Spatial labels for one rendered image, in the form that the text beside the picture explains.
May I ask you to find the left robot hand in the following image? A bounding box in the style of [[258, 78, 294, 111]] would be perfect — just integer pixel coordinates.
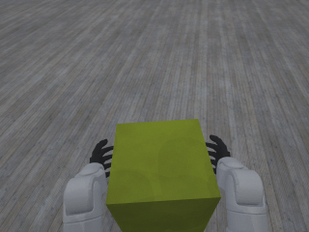
[[90, 139, 114, 178]]

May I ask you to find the right robot forearm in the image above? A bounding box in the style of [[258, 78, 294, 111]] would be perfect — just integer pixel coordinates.
[[216, 157, 268, 232]]

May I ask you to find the carton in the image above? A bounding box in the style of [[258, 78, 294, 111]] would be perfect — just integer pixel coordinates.
[[105, 119, 221, 232]]

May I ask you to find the right robot hand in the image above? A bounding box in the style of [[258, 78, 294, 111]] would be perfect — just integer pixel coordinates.
[[206, 134, 231, 174]]

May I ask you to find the left robot forearm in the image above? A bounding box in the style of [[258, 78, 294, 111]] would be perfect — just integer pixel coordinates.
[[63, 162, 107, 232]]

